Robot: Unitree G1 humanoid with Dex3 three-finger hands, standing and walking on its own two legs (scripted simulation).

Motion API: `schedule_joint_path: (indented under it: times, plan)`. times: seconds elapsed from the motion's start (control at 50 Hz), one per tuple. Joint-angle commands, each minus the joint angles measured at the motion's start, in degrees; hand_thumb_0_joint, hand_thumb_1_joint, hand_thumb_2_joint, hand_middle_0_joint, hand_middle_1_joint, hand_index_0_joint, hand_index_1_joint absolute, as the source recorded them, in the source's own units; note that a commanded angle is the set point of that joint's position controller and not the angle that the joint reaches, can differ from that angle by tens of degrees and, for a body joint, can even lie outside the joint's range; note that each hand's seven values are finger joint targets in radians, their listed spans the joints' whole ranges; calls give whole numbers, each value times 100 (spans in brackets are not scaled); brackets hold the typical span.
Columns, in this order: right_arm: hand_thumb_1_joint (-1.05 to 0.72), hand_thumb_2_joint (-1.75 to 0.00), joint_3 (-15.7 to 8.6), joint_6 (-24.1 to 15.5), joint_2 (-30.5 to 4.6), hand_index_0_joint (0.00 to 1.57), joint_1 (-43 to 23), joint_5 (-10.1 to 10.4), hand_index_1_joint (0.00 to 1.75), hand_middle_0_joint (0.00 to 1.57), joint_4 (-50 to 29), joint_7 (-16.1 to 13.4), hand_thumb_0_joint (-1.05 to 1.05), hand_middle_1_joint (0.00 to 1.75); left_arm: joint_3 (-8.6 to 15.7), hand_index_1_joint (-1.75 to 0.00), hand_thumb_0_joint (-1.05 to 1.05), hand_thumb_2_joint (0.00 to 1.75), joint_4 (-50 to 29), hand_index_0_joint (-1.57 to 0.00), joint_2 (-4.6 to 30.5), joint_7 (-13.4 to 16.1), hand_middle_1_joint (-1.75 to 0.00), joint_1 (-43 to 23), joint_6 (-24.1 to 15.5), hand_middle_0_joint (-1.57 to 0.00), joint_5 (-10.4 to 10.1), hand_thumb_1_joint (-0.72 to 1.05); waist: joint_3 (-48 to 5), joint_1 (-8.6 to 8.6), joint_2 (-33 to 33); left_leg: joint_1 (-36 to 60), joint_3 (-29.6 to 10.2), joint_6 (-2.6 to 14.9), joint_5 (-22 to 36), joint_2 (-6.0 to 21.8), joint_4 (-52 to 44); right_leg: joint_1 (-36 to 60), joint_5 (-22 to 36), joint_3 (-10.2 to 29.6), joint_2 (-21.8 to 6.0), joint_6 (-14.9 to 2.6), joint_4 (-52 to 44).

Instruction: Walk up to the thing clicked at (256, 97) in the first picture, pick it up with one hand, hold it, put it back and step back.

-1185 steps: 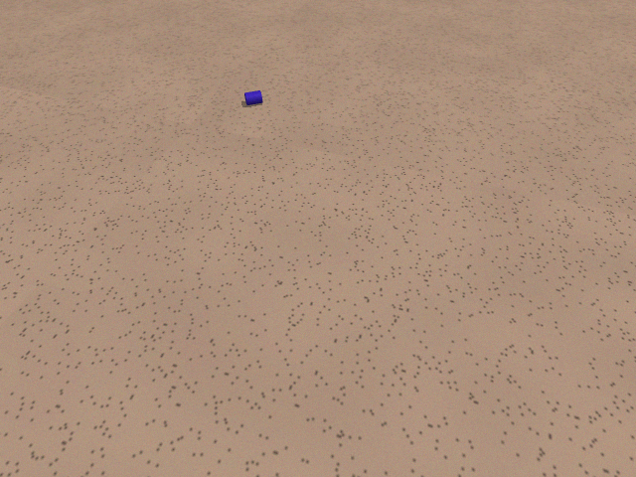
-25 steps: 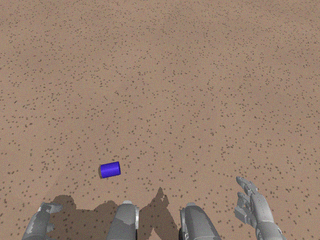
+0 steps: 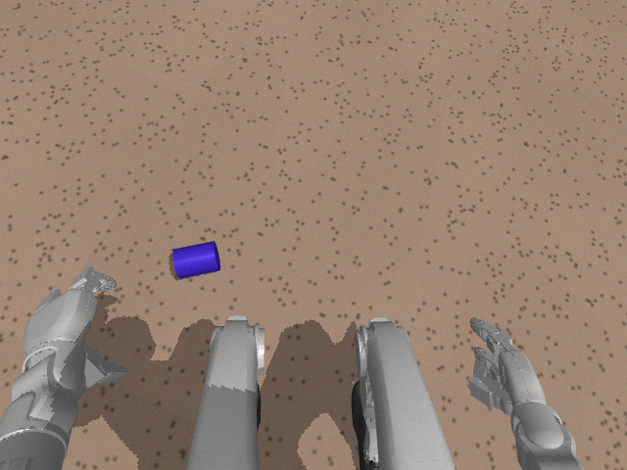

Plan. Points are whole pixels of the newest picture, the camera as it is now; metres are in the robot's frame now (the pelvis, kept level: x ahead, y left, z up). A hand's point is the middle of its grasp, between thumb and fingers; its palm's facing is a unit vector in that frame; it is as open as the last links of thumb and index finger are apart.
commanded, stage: rise first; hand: left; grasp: from above
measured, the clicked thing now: (197, 259) +0.48 +0.26 -0.47
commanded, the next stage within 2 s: none
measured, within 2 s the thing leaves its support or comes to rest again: neither
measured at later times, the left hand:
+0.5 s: hand (132, 291) +0.36 +0.32 -0.27, palm faces -0.43 -0.13 -0.89, open 12.5 cm
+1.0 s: hand (148, 274) +0.40 +0.32 -0.32, palm faces -0.42 -0.09 -0.90, open 12.5 cm
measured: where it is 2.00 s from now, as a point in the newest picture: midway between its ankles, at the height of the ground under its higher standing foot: (307, 447)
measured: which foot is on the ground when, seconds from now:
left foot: down 0.00-1.00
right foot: down 0.00-1.00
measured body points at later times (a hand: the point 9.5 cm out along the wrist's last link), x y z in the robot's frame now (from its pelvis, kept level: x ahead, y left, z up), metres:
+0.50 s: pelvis -0.03 +0.00 -0.13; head +0.17 +0.04 +0.27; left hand +0.38 +0.32 -0.21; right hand +0.04 -0.28 -0.25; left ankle +0.07 +0.14 -0.47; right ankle +0.06 -0.14 -0.47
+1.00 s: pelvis -0.02 +0.01 -0.16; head +0.21 +0.06 +0.23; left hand +0.42 +0.32 -0.27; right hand +0.06 -0.26 -0.28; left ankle +0.07 +0.14 -0.47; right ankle +0.06 -0.14 -0.47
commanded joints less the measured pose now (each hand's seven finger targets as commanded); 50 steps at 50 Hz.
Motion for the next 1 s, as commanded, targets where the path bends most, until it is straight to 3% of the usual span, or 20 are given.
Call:
schedule_joint_path:
  times: [0.0, 0.06, 0.16, 0.2, 0.24, 0.28, 0.44, 0.48, 0.56, 0.58, 0.68, 0.76, 0.82, 0.98]
  plan:
    - [-89, -90, -395, -76, -997, 20, 618, -6, 30, 20, -262, 8, 0, 30, 504, -93, 0, 90, -99, -19, 1608, 450, -92, -1377, -98, -20, 517, -42, -3186, 74, 607, 2025, 381, 288, 1298, -51, -796, 666, 1366, -451, 80, -415, -737]
    - [-92, -91, -416, 10, -1030, 20, 733, -45, 30, 20, -132, 33, 0, 30, 617, -89, 0, 87, 182, -25, 2071, 516, -88, -2052, -131, -27, 783, -40, -3514, 120, 523, 1662, 486, 342, 1159, -66, -354, 602, 1272, -446, 94, -397, -541]
    - [-89, -90, -400, 149, -990, 20, 853, -147, 30, 20, 24, 98, 0, 30, 547, -82, 0, 81, 879, -29, 2330, 479, -81, -2762, -312, -30, 1096, -30, -3405, 9, 133, 731, 587, 446, 529, -106, 159, 534, 631, -418, 147, -348, -421]
    - [-89, -90, -389, 207, -1019, 20, 885, -171, 30, 20, 91, 114, 0, 30, 579, -79, 0, 80, 1074, -31, 2559, 485, -78, -3004, -414, -32, 1298, -28, -3316, 7, 219, 532, 588, 445, 287, -123, 277, 309, 321, -449, 168, -370, -281]
    - [-89, -90, -374, 273, -1005, 20, 908, -195, 30, 20, 119, 139, 0, 30, 469, -77, 0, 78, 1189, -33, 2559, 497, -76, -3247, -529, -33, 1472, -26, -3193, -40, 270, 369, 581, 445, 86, -132, 362, 129, 90, -488, 203, -391, -182]
    - [-89, -90, -338, 339, -1019, 20, 966, -211, 30, 20, 178, 157, 0, 30, 552, -76, 0, 76, 1300, -34, 2773, 571, -76, -3518, -648, -34, 1659, -24, -3039, -73, 384, 184, 563, 450, -64, -151, 448, -114, -52, -546, 217, -412, -24]
    - [-89, -90, -242, 598, -1073, 20, 1119, -354, 30, 20, 395, 283, 0, 30, 422, -72, 0, 77, 1944, -34, 2813, 1070, -71, -4011, -933, -35, 2354, -25, -2834, -231, 834, 196, 497, 415, 113, -159, 786, -903, 235, -764, 235, -481, 509]
    - [-89, -90, -227, 635, -1118, 20, 1113, -391, 30, 20, 431, 318, 0, 30, 497, -71, 0, 78, 2038, -33, 2958, 1210, -69, -4147, -959, -35, 2507, -25, -2788, -253, 930, 199, 431, 397, 31, -154, 794, -1097, 192, -820, 226, -492, 654]
    - [-89, -90, -183, 674, -1082, 20, 1165, -479, 30, 20, 530, 367, 0, 30, 417, -71, 0, 77, 2207, -34, 2912, 1441, -70, -4419, -948, -35, 2757, -25, -3034, -312, 1225, 391, 455, 376, 469, -140, 989, -1180, 650, -851, 219, -487, 882]
    - [-89, -90, -215, 676, -1134, 20, 1182, -505, 30, 20, 532, 378, 0, 30, 500, -70, 0, 75, 2170, -35, 2963, 1509, -70, -4500, -940, -35, 2760, -23, -3170, -340, 1181, 461, 402, 372, 502, -130, 1016, -1247, 692, -877, 209, -477, 960]
    - [-89, -90, -174, 659, -1069, 20, 1254, -591, 30, 20, 628, 414, 0, 30, 385, -72, 0, 75, 2531, -34, 2814, 1661, -71, -4757, -780, -35, 2789, -24, -3128, -504, 1216, 451, 357, 392, 664, -102, 1140, -1370, 909, -910, 202, -441, 1078]
    - [-89, -90, -149, 647, -1081, 20, 1236, -624, 30, 20, 658, 440, 0, 30, 295, -73, 0, 76, 2764, -33, 2760, 1701, -72, -4916, -640, -34, 2821, -26, -3015, -538, 1428, 383, 309, 379, 440, -73, 1115, -1588, 748, -957, 203, -451, 1177]
    - [-89, -90, -149, 635, -1083, 20, 1181, -622, 30, 20, 640, 444, 0, 30, 359, -74, 0, 76, 2813, -33, 2843, 1723, -73, -4977, -569, -34, 2766, -25, -3035, -542, 1384, 324, 307, 390, 412, -66, 1200, -1662, 747, -935, 206, -453, 1242]
    - [-90, -90, -71, 650, -1053, 20, 1300, -653, 30, 20, 682, 498, 0, 30, 383, -77, 0, 77, 2939, -32, 2845, 1669, -76, -4949, -532, -32, 2755, -28, -3177, -607, 1295, 255, 299, 412, 888, -58, 1437, -1421, 1205, -931, 239, -427, 1363]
